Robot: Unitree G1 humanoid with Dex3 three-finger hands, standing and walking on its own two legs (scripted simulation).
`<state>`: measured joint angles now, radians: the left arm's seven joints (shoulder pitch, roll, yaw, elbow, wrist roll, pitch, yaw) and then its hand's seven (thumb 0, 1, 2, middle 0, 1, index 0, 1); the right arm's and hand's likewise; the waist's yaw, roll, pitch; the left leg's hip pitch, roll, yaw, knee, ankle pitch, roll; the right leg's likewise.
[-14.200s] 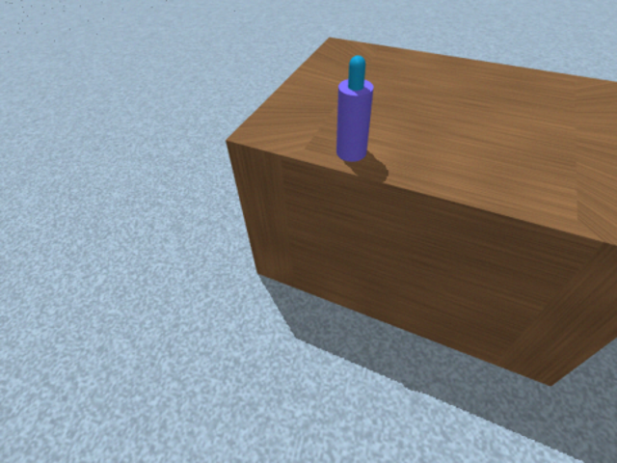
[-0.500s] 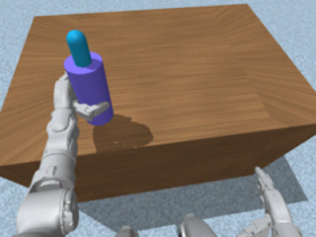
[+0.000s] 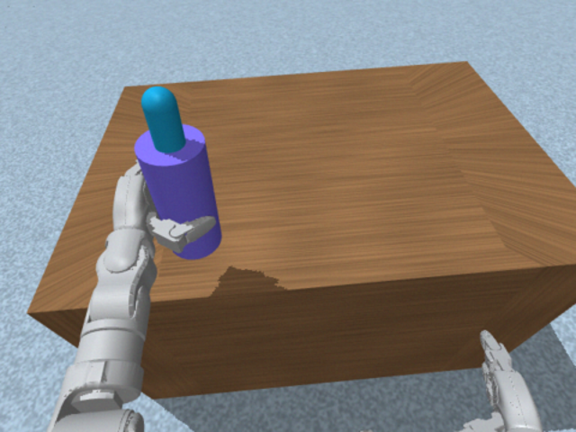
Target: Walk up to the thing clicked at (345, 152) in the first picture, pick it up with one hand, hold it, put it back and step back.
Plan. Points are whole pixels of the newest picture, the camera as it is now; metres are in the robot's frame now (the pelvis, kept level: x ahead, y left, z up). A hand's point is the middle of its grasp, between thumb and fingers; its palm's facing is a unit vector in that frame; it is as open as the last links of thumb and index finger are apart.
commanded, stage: lift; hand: left
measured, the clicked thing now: (179, 179) +0.40 +0.14 +0.16
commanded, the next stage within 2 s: hold in 0.64 s
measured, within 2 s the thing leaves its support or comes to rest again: neither
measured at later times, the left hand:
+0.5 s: hand (157, 222) +0.33 +0.15 +0.17, palm faces +0.06 -1.00 -0.06, open 11.2 cm
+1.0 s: hand (142, 227) +0.31 +0.16 +0.19, palm faces +0.06 -1.00 -0.06, open 11.2 cm
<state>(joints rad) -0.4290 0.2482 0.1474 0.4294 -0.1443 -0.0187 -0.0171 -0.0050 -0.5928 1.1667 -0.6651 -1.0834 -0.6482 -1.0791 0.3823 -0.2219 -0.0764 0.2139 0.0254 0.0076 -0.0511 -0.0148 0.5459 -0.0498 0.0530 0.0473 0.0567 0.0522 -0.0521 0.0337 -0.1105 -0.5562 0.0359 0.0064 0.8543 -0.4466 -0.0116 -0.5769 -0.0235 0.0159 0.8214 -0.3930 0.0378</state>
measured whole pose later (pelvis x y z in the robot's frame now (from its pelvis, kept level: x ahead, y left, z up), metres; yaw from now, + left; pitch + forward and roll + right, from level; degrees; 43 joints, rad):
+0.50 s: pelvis -0.02 +0.00 +0.01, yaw +1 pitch +1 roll +0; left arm -0.25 0.24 0.13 0.08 -0.18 0.23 -0.02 -0.01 -0.60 1.17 -0.67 -1.08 -0.65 -1.07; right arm 0.30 -0.21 -0.06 0.49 0.03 -0.15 -0.09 -0.02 0.54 -0.05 0.05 0.05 0.06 0.05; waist -0.02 0.04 -0.07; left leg -0.39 0.02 0.00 0.74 -0.38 -0.01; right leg -0.41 -0.03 0.00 0.72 -0.34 0.04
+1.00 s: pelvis -0.01 +0.00 +0.02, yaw +1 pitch +0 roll +0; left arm -0.17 0.24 0.15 -0.09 -0.20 0.33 -0.05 -0.01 -0.60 1.17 -0.69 -1.05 -0.67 -1.05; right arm 0.25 -0.21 -0.07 0.63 0.02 -0.26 -0.09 -0.02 0.51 -0.06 0.05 0.05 0.06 0.05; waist -0.01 0.06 -0.05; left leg -0.32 0.02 -0.01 0.67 -0.35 -0.01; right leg -0.33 -0.04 -0.01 0.65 -0.31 0.04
